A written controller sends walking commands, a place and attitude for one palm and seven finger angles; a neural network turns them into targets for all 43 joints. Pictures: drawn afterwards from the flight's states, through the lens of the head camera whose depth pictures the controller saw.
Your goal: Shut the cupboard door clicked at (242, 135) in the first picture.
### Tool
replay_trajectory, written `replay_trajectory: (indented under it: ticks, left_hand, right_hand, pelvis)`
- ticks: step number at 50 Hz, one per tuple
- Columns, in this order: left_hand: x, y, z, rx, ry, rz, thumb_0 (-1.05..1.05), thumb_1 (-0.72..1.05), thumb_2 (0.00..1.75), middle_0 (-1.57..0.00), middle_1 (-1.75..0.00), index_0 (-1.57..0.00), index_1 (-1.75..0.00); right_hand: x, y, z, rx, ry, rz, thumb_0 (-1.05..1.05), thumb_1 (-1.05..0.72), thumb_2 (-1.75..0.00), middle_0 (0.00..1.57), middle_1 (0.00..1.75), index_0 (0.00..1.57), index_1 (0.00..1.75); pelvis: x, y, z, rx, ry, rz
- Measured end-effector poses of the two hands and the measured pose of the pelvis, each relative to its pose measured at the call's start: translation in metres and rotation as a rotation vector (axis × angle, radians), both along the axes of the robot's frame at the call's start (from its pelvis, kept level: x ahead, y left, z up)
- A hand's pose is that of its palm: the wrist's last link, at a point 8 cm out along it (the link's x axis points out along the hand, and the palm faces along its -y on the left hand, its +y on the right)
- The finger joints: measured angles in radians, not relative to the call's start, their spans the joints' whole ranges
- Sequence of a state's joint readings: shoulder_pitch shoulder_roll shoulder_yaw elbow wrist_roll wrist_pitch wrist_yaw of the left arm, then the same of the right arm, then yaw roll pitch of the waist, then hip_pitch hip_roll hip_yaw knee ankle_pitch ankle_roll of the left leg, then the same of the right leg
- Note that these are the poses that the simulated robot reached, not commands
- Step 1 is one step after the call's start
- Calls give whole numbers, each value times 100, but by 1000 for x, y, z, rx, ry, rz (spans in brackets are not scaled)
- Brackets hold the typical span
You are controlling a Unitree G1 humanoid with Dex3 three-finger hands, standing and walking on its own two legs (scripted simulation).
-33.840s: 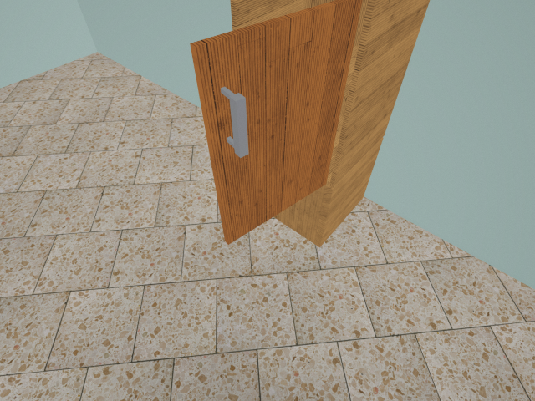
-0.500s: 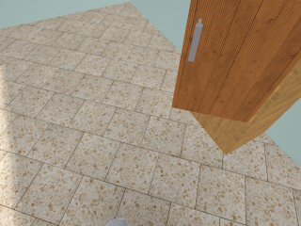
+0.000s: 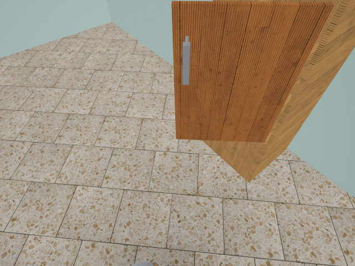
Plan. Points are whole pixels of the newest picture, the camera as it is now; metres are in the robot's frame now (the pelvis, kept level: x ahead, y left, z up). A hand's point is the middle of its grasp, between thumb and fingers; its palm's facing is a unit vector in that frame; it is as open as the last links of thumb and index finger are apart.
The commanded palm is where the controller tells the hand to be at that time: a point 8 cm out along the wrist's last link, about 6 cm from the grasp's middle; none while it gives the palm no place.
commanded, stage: take the last steps up to it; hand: left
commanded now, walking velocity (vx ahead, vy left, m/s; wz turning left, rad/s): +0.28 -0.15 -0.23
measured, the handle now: (186, 61) +0.67 +0.00 +0.10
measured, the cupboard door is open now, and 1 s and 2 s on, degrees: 48 48 48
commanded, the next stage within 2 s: come to a stop and stand still in 0.42 s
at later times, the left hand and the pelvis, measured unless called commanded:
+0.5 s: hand (142, 215) +0.28 +0.12 -0.16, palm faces -0.20 -0.96 -0.18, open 7.4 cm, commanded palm none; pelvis +0.14 -0.05 +0.00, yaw -8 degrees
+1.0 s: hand (145, 217) +0.28 +0.12 -0.19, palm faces -0.05 -0.98 -0.20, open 7.3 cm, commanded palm none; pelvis +0.20 -0.07 -0.01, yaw -6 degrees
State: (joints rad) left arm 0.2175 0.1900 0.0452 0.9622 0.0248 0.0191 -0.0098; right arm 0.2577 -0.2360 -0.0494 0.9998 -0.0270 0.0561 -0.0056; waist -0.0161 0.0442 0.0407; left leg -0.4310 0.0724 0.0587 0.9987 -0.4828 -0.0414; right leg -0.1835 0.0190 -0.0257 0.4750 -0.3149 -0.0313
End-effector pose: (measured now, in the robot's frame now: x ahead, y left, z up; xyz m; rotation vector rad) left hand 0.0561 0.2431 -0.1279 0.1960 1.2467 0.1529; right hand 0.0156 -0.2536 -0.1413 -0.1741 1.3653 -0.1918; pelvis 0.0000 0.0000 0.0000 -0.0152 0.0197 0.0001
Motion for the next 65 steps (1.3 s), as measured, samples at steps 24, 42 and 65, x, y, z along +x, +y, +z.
replay_trajectory:
  ticks: [24, 42, 65]
  left_hand:
    - [211, -60, -6, -64, -33, -216, 1, 91, 90, -20, -30, -19, -29]
    - [243, -113, -17, -39, -15, -103, 0, 93, 90, -20, -30, -20, -30]
    - [152, -80, -18, -3, 139, -79, 0, 91, 90, -20, -30, -19, -29]
  right_hand:
    - [22, -14, 17, -5, 134, -202, 0, -90, -90, 20, 30, 21, 30]
    - [221, -77, 6, -5, -93, -84, 0, -91, -90, 19, 29, 20, 30]
    - [182, -58, 10, 13, -113, -97, 0, -91, -90, 20, 30, 21, 30]
  pelvis:
    - [133, -42, 3, -15, 1, -134]
    - [198, -86, -2, -5, -17, -107]
    - [172, -80, 1, 15, -20, -127]
